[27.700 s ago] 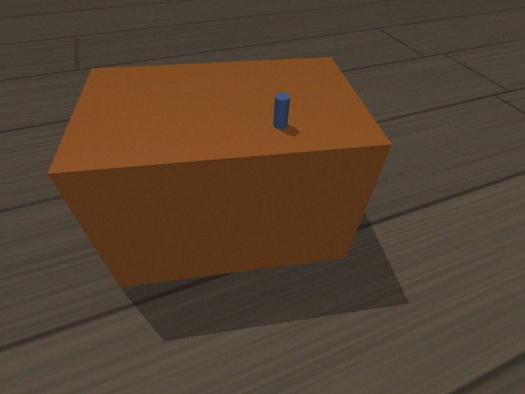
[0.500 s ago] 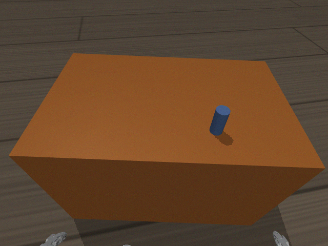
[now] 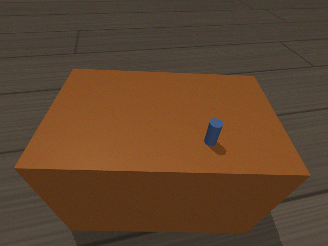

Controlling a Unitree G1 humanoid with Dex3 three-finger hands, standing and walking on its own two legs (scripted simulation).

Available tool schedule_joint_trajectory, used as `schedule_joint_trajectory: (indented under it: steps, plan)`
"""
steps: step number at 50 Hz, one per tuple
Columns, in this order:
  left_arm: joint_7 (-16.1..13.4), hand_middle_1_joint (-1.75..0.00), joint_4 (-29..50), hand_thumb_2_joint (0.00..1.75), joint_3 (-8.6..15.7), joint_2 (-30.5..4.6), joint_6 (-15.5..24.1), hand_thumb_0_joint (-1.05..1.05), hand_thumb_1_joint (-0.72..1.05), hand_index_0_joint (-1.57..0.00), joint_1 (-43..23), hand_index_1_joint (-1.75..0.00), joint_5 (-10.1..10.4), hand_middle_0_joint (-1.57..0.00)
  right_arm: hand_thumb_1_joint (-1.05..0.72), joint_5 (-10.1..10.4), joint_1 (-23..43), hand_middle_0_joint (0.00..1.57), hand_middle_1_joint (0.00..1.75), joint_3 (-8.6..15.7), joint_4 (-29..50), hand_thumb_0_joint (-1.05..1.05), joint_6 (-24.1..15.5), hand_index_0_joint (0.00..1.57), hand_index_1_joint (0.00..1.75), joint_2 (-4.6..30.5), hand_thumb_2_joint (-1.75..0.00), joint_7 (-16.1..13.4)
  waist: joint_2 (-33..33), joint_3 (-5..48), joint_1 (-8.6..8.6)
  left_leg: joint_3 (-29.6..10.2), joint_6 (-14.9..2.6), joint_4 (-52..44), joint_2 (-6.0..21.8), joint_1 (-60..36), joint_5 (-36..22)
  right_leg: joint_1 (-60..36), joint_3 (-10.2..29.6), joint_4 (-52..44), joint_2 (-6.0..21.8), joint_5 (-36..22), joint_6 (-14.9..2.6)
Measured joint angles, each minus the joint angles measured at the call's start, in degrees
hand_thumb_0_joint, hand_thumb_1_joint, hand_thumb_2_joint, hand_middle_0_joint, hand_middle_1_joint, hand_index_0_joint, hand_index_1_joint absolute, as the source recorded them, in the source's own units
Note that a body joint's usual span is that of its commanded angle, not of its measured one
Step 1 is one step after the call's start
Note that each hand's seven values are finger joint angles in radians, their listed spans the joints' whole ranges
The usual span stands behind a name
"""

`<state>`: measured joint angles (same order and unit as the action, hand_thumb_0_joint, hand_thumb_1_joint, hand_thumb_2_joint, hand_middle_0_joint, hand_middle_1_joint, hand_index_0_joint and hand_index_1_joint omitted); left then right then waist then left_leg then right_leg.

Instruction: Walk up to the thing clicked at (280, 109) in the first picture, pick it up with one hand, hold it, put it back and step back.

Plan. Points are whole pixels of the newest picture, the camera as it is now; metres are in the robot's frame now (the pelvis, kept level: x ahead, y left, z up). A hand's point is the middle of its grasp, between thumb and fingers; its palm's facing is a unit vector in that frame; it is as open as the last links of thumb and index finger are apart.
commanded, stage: stand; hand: right
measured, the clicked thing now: (213, 132) +0.53 -0.17 -0.06
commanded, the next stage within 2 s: none
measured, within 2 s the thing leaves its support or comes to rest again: neither
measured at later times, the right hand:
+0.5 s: hand out of the picture +0.05 -0.25 -0.15, palm faces +0.00 +0.94 -0.34, open 7.4 cm
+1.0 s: hand out of the picture +0.07 -0.25 -0.14, palm faces +0.02 +0.94 -0.35, open 7.4 cm
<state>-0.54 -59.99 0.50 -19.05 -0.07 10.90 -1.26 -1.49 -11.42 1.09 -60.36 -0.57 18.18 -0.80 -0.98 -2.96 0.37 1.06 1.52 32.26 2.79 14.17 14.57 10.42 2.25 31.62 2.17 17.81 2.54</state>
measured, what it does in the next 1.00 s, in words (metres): stands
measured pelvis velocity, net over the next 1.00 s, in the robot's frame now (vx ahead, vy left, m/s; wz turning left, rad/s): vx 0.00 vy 0.00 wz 0.00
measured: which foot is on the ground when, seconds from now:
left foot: down 0.00-1.00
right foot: down 0.00-1.00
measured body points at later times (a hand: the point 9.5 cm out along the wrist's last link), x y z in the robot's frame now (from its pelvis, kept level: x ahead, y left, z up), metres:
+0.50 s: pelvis +0.00 +0.00 +0.01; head +0.00 +0.01 +0.46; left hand +0.05 +0.30 -0.13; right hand +0.05 -0.30 -0.12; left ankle +0.03 +0.14 -0.73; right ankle +0.00 -0.15 -0.73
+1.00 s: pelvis +0.00 +0.00 +0.01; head +0.00 +0.01 +0.46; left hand +0.07 +0.30 -0.13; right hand +0.07 -0.30 -0.12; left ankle +0.03 +0.14 -0.73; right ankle +0.00 -0.15 -0.73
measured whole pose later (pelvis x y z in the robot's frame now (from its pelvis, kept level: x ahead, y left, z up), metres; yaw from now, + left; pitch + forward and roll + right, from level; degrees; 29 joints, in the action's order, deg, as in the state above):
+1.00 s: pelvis +0.00 +0.00 +0.01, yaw +0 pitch -4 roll +0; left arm -0.3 -65.6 0.2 -19.8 0.5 7.2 -1.0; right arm -0.6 -5.9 0.9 -66.9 0.0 19.3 0.1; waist -1.0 -3.5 0.8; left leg 1.6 1.2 21.9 2.1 8.6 9.6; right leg 4.7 2.3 20.8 2.9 12.4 3.3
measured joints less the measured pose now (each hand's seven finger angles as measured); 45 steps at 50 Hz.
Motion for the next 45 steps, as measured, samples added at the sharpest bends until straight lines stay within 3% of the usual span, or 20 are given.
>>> schedule_joint_trajectory:
  steps: [7,14,45]
  plan:
    - [0.0,-0.3,-2.7,0.9,-0.3,-0.2,0.4,0.01,0.9,-0.2,-1.3,-0.3,0.1,-0.2,-0.6,0.3,1.6,0.2,0.29,-0.1,-3.0,0.0,0.0,0.2,0.29,0.4,-0.82,0.2,0.0,-0.4,-0.02,0.0,0.0,-4.6,-0.1,-2.5,-2.6,-2.6,-0.1,-4.8,0.1,-2.8,0.19]
    - [0.1,-0.3,-4.6,0.9,-0.4,-0.6,0.5,0.01,0.91,-0.2,-2.0,-0.3,0.1,-0.2,-0.83,0.5,3.0,0.2,0.3,-0.1,-4.7,0.01,0.3,0.21,0.29,0.7,-0.88,0.5,0.2,-0.6,0.03,0.1,-0.03,-7.1,-0.2,-3.8,-4.2,-3.9,-0.2,-7.4,0.2,-4.3,0.31]
    - [0.2,-0.3,-5.7,0.9,-0.4,-0.6,0.6,0.01,0.91,-0.2,-3.6,-0.3,0.3,-0.2,-0.91,0.9,5.4,0.21,0.3,-0.3,-6.6,0.01,0.5,0.21,0.3,1.1,-0.89,0.9,0.0,-0.6,0.3,0.6,-0.28,-10.2,-0.6,-5.5,-5.0,-5.5,0.1,-10.6,0.7,-5.3,0.69]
